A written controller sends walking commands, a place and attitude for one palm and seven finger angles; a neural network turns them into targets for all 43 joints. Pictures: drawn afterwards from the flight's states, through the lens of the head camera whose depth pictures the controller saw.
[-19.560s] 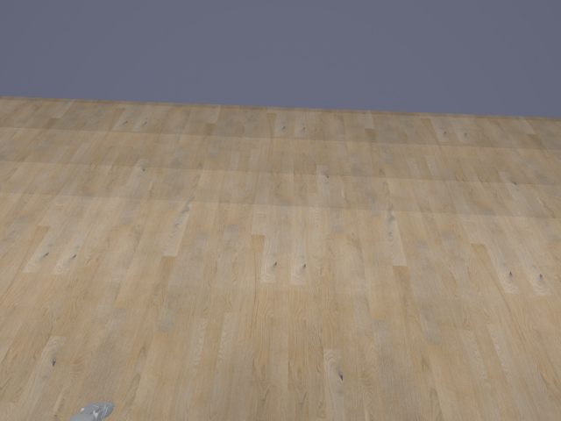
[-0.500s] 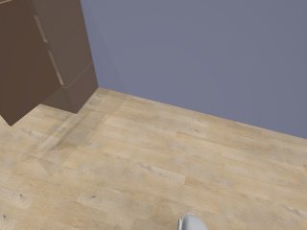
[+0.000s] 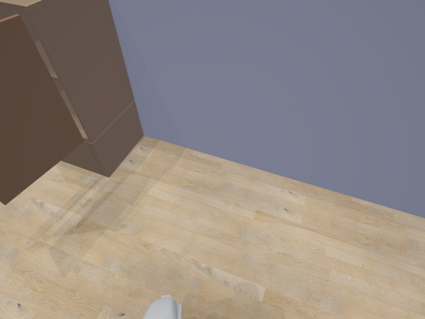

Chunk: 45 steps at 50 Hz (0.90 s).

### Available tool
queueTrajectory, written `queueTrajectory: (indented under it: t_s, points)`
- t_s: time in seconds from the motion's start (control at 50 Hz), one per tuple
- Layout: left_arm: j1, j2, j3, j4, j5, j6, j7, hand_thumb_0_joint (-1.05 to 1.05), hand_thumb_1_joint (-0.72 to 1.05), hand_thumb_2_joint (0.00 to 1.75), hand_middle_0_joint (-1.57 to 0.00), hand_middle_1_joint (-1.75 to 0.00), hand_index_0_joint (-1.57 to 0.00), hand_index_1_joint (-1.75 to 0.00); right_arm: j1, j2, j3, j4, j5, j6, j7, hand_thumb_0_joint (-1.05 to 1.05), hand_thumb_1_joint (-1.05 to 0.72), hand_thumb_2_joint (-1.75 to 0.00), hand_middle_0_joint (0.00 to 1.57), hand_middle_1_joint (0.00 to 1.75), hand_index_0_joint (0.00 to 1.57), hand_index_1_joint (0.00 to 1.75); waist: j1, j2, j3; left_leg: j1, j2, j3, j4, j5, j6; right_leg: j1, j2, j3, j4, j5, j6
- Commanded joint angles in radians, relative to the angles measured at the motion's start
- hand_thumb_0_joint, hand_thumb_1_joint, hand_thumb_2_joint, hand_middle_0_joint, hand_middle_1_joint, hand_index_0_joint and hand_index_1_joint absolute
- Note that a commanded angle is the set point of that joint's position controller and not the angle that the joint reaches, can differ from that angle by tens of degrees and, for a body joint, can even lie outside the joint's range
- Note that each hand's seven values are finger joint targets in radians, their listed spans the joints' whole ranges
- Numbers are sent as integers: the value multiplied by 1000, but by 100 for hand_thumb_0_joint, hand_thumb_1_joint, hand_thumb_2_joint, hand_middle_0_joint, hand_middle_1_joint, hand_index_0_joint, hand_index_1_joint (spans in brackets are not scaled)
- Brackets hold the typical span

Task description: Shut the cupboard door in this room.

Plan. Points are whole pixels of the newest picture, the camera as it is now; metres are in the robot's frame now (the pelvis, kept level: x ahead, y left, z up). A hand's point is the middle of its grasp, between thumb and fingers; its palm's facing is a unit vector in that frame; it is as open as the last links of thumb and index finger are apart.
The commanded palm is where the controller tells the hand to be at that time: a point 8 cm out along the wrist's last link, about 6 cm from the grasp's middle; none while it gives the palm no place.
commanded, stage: walk to a spot facing it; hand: left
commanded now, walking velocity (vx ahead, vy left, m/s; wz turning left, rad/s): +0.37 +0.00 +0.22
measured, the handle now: out of the picture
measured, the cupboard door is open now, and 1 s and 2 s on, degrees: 83 83 83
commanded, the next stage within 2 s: turn to face it in 0.60 s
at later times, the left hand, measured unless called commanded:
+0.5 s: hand (110, 272) +0.25 +0.26 -0.17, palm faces +0.09 -0.98 -0.16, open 7.4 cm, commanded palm none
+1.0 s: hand (150, 194) +0.47 +0.21 -0.16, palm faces +0.09 -0.97 -0.23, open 7.1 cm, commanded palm none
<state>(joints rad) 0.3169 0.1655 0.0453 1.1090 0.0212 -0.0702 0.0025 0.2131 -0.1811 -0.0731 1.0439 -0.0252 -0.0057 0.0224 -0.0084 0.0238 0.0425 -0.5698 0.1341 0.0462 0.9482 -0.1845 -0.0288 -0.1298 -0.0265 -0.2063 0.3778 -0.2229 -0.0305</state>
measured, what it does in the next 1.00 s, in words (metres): walks ahead: left foot, then right foot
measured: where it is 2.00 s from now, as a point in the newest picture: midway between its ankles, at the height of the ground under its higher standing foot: (216, 283)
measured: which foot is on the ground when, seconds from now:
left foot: up 0.00-0.16, down 0.18-0.76, up 0.78-1.00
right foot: down 0.00-0.20, up 0.22-0.72, down 0.74-1.00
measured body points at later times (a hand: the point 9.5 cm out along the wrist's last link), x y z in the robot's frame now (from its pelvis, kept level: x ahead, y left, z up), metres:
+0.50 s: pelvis +0.20 +0.07 +0.00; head +0.21 +0.09 +0.45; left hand +0.24 +0.31 -0.16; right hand +0.21 -0.17 -0.14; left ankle +0.16 +0.14 -0.74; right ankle +0.28 -0.09 -0.65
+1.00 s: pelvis +0.38 +0.02 -0.01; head +0.41 +0.01 +0.44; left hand +0.46 +0.26 -0.14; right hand +0.41 -0.21 -0.17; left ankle +0.40 +0.16 -0.68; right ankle +0.42 -0.08 -0.74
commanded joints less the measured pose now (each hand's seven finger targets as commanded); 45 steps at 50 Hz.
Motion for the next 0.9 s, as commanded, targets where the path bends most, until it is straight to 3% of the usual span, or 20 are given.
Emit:
queueTrajectory:
  t_s: [0.0,0.06,0.1,0.14,0.16,0.18,0.22,0.24,0.3,0.36,0.48,0.6,0.64,0.68,0.7,0.72,0.74,0.76,0.82,0.88]
  points:
    - [73,126,12,-22,0,-28,8,0,90,90,-20,-30,-20,-30,-76,-5,15,-70,1,-24,19,0,-90,-90,20,30,20,30,41,-122,70,7,-5,32,-198,19,5,-1,-276,146,-215,59,-89]
    - [96,136,14,-13,4,-20,11,0,90,90,-20,-30,-20,-30,-127,-14,16,-96,4,-33,20,0,-90,-90,20,30,20,30,50,-131,76,76,-18,44,-279,-29,26,29,-310,155,-178,103,-94]
    - [87,149,19,-10,4,-11,12,0,90,90,-20,-30,-20,-30,-85,-34,12,-86,2,-40,16,0,-90,-90,20,30,20,30,23,-106,44,191,-43,71,-362,-50,36,38,-306,124,-103,136,-77]
    - [80,127,16,-17,-4,-6,9,0,90,90,-20,-30,-20,-30,128,-113,-9,-25,-7,-57,2,0,-90,-90,20,30,20,30,-75,36,-82,591,-36,35,-493,-27,67,-122,-214,27,251,217,-19]
    - [104,71,7,-41,-12,-5,-2,0,90,90,-20,-30,-20,-30,268,-233,-39,7,-16,-63,-12,0,-90,-90,20,30,20,30,-116,289,-183,808,203,-315,-565,-31,153,-364,-77,-34,561,-93,39]
    - [46,81,-2,-78,-4,-8,0,0,90,90,-20,-30,-20,-30,331,-271,-44,30,-4,-52,-22,0,-90,-90,20,30,20,30,-138,323,-199,842,308,-482,-667,-29,222,-508,-34,63,752,-368,42]
    - [-55,89,5,-83,-7,0,-6,0,90,90,-20,-30,-20,-30,192,-204,-30,-8,8,-50,-32,0,-90,-90,20,30,20,30,-87,95,-71,641,302,-409,-711,-120,229,-568,-121,158,867,-239,34]
    - [-56,71,7,-70,2,5,-12,0,90,90,-20,-30,-20,-30,139,-163,-18,-21,4,-57,-31,0,-90,-90,20,30,20,30,-59,60,-11,536,257,-316,-738,-119,195,-533,-140,171,846,-173,39]
    - [19,34,10,-43,11,38,-15,0,90,90,-20,-30,-20,-30,89,-100,1,-21,6,-73,-34,0,-90,-90,20,30,20,30,8,83,21,406,163,-130,-785,-53,150,-443,-139,162,795,-49,56]
    - [-3,32,19,-64,12,54,-18,0,90,90,-20,-30,-20,-30,116,-79,-3,-18,8,-83,-38,0,-90,-90,20,30,20,30,19,59,44,414,152,-80,-813,16,161,-503,-141,173,781,48,71]
    - [-158,49,22,-133,7,62,-28,0,90,90,-20,-30,-20,-30,189,-89,-2,14,11,-90,-44,0,-90,-90,20,30,20,30,2,59,81,529,157,-6,-793,211,175,-597,-139,163,608,118,82]
    - [-292,39,9,-184,1,47,-30,0,90,90,-20,-30,-20,-30,262,-102,-3,61,-2,-79,-48,0,-90,-90,20,30,20,30,-40,92,89,616,169,53,-700,452,159,-476,-81,105,313,67,30]
    - [-256,48,8,-174,2,39,-27,0,90,90,-20,-30,-20,-30,265,-108,-1,74,-2,-73,-49,0,-90,-90,20,30,20,30,-20,93,69,615,166,62,-626,618,149,-366,-37,71,254,30,5]
    - [-48,83,14,-108,5,21,-20,0,90,90,-20,-30,-20,-30,235,-126,1,77,6,-68,-49,0,-90,-90,20,30,20,30,77,68,-37,593,121,98,-394,736,104,-100,14,28,132,119,-9]
    - [101,149,29,-58,10,3,-10,0,90,90,-20,-30,-20,-30,230,-111,3,75,16,-71,-43,0,-90,-90,20,30,20,30,140,-3,-147,439,74,103,-172,574,69,172,-74,111,113,310,-27]
    - [214,256,53,-27,11,-9,8,0,90,90,-20,-30,-20,-30,276,-40,14,48,32,-73,-38,0,-90,-90,20,30,20,30,146,-245,-262,142,-82,117,147,-100,30,435,-383,457,131,758,-129]
    - [216,288,49,-21,-12,-5,9,0,90,90,-20,-30,-20,-30,260,-42,14,36,39,-58,-48,0,-90,-90,20,30,20,30,126,-187,-286,102,-120,-10,340,-434,26,380,-492,498,77,970,-210]
    - [123,262,44,-48,-10,-6,12,0,90,90,-20,-30,-20,-30,231,-26,16,36,33,-46,-46,0,-90,-90,20,30,20,30,107,-193,-261,83,-74,-90,382,-381,28,274,-466,463,49,830,-196]
    - [-77,155,19,-102,-10,2,22,0,90,90,-20,-30,-20,-30,168,-12,12,34,19,-13,-34,0,-90,-90,20,30,20,30,24,-67,-76,85,-16,-80,331,-227,11,-25,-375,255,-38,518,-111]
    - [-155,122,19,-138,-3,11,25,0,90,90,-20,-30,-20,-30,206,0,12,28,11,25,-26,0,-90,-90,20,30,20,30,-32,-154,-59,134,-18,-29,226,-184,-24,-152,-330,109,-83,394,-77]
